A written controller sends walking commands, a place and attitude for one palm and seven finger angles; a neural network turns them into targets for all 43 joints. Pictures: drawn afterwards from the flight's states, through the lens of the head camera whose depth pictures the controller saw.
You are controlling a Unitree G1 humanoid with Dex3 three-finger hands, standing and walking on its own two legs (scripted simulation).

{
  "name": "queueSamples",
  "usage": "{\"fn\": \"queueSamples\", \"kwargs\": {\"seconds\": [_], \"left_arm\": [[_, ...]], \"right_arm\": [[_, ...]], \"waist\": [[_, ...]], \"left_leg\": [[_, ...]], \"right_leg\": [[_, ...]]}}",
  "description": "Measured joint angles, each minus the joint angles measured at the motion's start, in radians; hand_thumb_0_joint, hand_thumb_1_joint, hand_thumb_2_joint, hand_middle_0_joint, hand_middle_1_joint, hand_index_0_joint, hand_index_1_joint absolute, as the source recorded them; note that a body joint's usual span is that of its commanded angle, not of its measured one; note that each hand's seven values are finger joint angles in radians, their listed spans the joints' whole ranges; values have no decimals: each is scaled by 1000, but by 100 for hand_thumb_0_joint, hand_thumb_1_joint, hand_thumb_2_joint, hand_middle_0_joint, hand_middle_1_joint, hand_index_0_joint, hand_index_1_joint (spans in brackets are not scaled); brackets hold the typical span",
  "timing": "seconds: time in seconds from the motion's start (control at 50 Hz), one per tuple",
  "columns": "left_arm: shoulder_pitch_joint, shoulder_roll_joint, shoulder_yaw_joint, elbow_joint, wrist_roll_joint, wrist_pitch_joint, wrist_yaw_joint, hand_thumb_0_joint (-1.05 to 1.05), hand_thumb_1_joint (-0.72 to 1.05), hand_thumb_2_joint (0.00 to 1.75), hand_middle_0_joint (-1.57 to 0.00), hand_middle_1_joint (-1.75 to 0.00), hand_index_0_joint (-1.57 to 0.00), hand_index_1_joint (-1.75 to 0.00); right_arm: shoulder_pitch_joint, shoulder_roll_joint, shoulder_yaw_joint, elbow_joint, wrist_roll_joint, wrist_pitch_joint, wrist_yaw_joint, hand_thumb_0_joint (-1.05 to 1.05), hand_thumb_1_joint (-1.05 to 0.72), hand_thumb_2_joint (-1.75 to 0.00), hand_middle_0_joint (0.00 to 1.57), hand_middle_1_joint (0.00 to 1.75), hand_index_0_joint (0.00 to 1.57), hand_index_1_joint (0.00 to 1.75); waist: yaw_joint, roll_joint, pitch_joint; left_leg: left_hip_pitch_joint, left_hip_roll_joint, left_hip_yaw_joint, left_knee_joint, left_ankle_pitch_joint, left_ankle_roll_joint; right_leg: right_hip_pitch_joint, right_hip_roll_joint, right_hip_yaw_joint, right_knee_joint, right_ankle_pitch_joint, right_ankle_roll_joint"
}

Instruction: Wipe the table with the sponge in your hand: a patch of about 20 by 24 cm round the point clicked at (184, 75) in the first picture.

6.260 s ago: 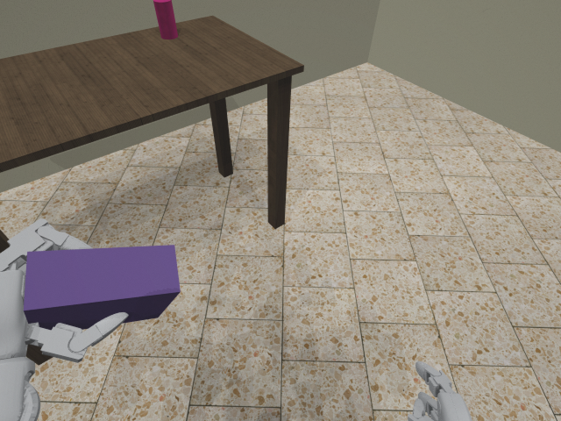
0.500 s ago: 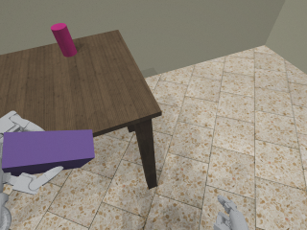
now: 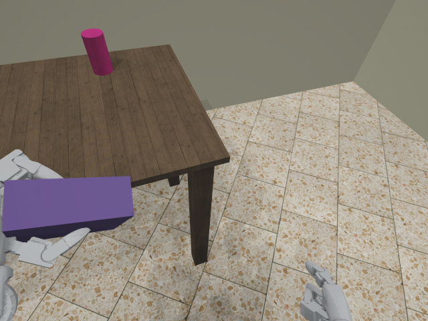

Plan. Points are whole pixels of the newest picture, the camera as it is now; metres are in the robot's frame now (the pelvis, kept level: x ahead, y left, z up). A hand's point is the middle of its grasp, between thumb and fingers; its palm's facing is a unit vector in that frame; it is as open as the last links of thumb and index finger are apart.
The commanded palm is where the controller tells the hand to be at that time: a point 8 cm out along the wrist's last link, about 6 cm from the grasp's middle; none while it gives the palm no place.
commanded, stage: come to a stop and stand still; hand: left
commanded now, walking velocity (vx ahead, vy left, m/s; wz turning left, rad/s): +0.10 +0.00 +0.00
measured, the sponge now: (89, 208) +0.23 +0.20 +0.15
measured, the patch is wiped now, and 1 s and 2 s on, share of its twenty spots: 0.00 0.00 0.00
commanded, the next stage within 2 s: look again from close up in 0.82 s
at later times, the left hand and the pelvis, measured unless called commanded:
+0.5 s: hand (49, 249) +0.17 +0.22 +0.17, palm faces +0.39 -0.82 -0.42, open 9.6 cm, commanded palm +0.11 +0.26 +0.18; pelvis -0.05 -0.02 -0.01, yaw +1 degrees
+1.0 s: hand (5, 232) +0.17 +0.26 +0.19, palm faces +0.46 -0.73 -0.51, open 9.6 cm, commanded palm +0.08 +0.25 +0.18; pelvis -0.08 -0.03 -0.01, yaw +0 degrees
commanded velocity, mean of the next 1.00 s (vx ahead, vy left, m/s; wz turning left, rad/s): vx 0.05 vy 0.04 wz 0.00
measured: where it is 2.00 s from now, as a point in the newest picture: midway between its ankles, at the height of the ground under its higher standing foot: outside the picture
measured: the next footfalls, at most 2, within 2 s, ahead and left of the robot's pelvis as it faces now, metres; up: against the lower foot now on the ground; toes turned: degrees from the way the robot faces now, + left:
right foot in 0.12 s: -0.01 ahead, -0.12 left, +0.00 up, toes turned -4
left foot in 0.48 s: +0.00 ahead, +0.10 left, +0.00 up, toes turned +3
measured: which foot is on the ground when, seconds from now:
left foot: down 0.00-0.14, up 0.16-0.46, down 0.48-1.00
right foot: up 0.00-0.10, down 0.12-1.00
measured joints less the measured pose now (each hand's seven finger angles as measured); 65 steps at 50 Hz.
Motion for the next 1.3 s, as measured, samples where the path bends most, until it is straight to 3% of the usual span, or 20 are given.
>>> {"fn": "queueSamples", "kwargs": {"seconds": [0.1, 0.14, 0.2, 0.28, 0.4, 0.48, 0.56, 0.62, 0.68, 0.76, 0.92, 0.96, 0.98, 1.0, 1.04, 1.08, 1.14, 1.18, 1.24, 1.3], "left_arm": [[6, -7, -19, -2, -9, 15, -4, 0, -45, 100, -81, -133, -80, -133], [3, -3, -17, 13, -8, 13, -5, 0, -45, 100, -81, -133, -80, -133], [8, -13, -32, 31, -15, 28, -9, 0, -45, 100, -81, -133, -80, -133], [40, -25, -38, 44, -17, 14, -10, 0, -45, 100, -81, -133, -80, -133], [38, -13, -23, 64, -5, -13, -5, 0, -45, 100, -81, -133, -80, -133], [34, -10, -20, 29, -6, -13, 5, 0, -45, 100, -81, -133, -80, -133], [25, 9, -9, 47, -4, -20, 3, 0, -45, 100, -81, -133, -80, -133], [15, 15, -7, 54, 1, -18, 1, 0, -45, 100, -81, -134, -80, -133], [6, 1, -12, 54, 3, -21, -2, 0, -45, 100, -81, -134, -80, -133], [14, -30, -31, 46, -12, -17, -9, 0, -45, 100, -81, -134, -80, -133], [14, -28, -34, 70, -16, 0, -13, 0, -45, 100, -80, -134, -80, -133], [-134, 68, 5, 137, 40, -14, -69, 0, -46, 100, -81, -134, -80, -133], [-232, 118, 34, 199, 44, -35, -82, 0, -46, 100, -81, -134, -80, -133], [-306, 144, 64, 257, 35, -51, -82, 0, -46, 100, -81, -134, -80, -133], [-348, 134, 112, 298, 0, -46, -65, 0, -45, 100, -80, -134, -80, -133], [-277, 79, 111, 252, -23, -32, -53, 0, -45, 100, -80, -134, -80, -133], [-100, 0, 23, 145, -16, -30, -68, 0, -45, 100, -80, -134, -80, -134], [-11, -14, -29, 105, -3, -35, -86, 0, -45, 100, -80, -134, -80, -134], [28, 1, -47, 100, 10, -43, -96, 0, -45, 100, -80, -134, -80, -134], [-24, 23, -7, 119, 14, -45, -83, 0, -45, 100, -80, -134, -80, -134]], "right_arm": [[10, 29, 35, 3, -1, -6, 12, 1, -90, -90, 20, 30, 21, 30], [7, 27, 37, 3, 1, 4, 11, 1, -90, -90, 20, 30, 21, 30], [13, 4, 26, 32, 4, 27, 7, 1, -90, -90, 21, 30, 21, 30], [35, -41, 8, 71, 6, 41, -8, 1, -90, -90, 20, 30, 21, 30], [62, -98, -37, 67, 4, 42, -30, 1, -90, -90, 20, 30, 20, 30], [63, -122, -61, 40, 4, 32, -39, 1, -90, -90, 20, 30, 20, 30], [40, -81, -56, 32, 5, 23, -40, 1, -90, -90, 20, 30, 20, 30], [33, -46, -32, 21, 5, -1, -31, 1, -90, -90, 20, 30, 20, 30], [17, -24, -5, 19, 8, -14, -18, 1, -90, -90, 20, 30, 20, 30], [8, -14, 13, 27, 9, -6, -5, 1, -90, -90, 20, 30, 21, 30], [14, -31, 12, 46, 3, 27, -27, 1, -90, -90, 20, 30, 21, 30], [44, -34, -19, 42, -8, -16, -29, 1, -90, -90, 20, 30, 21, 30], [45, -39, -24, 54, -5, -32, -24, 1, -90, -90, 20, 30, 21, 30], [38, -48, -22, 63, 3, -40, -14, 1, -90, -90, 20, 30, 21, 30], [19, -64, -21, 62, 18, -46, 14, 1, -90, -90, 20, 30, 21, 30], [17, -78, -29, 36, 26, -54, 36, 1, -90, -90, 20, 30, 21, 30], [31, -84, -31, -4, 27, -64, 38, 1, -90, -90, 20, 30, 21, 30], [43, -75, -26, -17, 21, -64, 26, 1, -90, -90, 20, 30, 20, 30], [65, -53, -16, -24, 12, -66, 8, 1, -90, -90, 20, 30, 20, 30], [74, -37, -1, -12, 4, -77, 3, 1, -90, -90, 20, 30, 20, 30]], "waist": [[-6, 17, -13], [-8, 31, -10], [-15, 49, -14], [-24, 34, -30], [-29, 14, -27], [-29, 27, -15], [-21, -6, -15], [-21, 0, -17], [-16, 29, -3], [-9, 57, -11], [-11, 38, -11], [35, 37, 9], [54, 28, 22], [61, 23, 32], [41, 16, 48], [12, 19, 44], [-26, 17, 23], [-38, 4, 15], [-29, -20, 16], [-2, -33, 29]], "left_leg": [[-33, 14, -5, -6, 33, -19], [-63, 23, -7, 30, 20, -29], [-110, 9, -34, 175, -138, -36], [-148, -27, -36, 364, -177, -48], [-61, -29, 1, 189, -149, -33], [46, -17, 5, -10, -19, -13], [33, -27, 25, 36, -64, -3], [17, -21, 13, 49, -67, -8], [1, 1, -1, 76, -72, -20], [-22, 8, -21, 93, -81, -34], [14, -18, -29, 33, -44, -19], [-14, -4, -38, 64, -41, -13], [-20, -7, -49, 67, -39, -14], [-18, -9, -53, 60, -41, -17], [-3, -16, -38, 38, -24, -15], [12, -22, -14, 17, -14, -2], [20, -33, 11, 2, -15, 16], [23, -38, 18, -4, -17, 23], [25, -45, 17, -6, -18, 29], [26, -49, 9, 1, -22, 31]], "right_leg": [[106, 1, -20, -212, 40, -1], [135, 6, -29, -298, 131, -31], [122, 9, -33, -284, 154, -74], [132, -10, -25, -327, 176, -78], [122, -28, -32, -345, 198, -71], [91, -19, -41, -269, 163, -56], [54, -27, -3, -171, 59, -29], [62, -18, 1, -184, 66, -17], [84, 2, -16, -244, 165, -43], [73, 19, -24, -252, 164, -73], [90, 9, -11, -280, 183, -60], [89, 23, -22, -298, 201, -65], [81, 25, -23, -295, 207, -71], [75, 26, -18, -291, 212, -72], [79, 21, -1, -301, 225, -62], [84, 15, 22, -318, 240, -47], [84, 5, 46, -330, 248, -31], [85, 0, 53, -334, 247, -26], [87, -5, 53, -332, 241, -25], [91, -9, 48, -326, 235, -25]]}}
